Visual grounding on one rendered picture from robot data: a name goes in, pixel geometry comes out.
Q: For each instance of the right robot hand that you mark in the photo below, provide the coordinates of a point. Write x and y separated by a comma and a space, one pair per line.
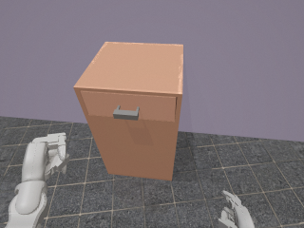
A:
240, 218

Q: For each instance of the handle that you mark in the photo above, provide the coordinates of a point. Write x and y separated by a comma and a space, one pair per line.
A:
126, 114

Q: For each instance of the drawer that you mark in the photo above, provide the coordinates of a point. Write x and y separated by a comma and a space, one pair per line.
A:
152, 107

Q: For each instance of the cabinet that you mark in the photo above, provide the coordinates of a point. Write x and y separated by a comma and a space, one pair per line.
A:
143, 148

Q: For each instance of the left robot hand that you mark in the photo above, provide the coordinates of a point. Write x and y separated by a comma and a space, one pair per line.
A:
51, 149

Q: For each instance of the left robot forearm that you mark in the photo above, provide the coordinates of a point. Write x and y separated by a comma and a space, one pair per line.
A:
30, 205

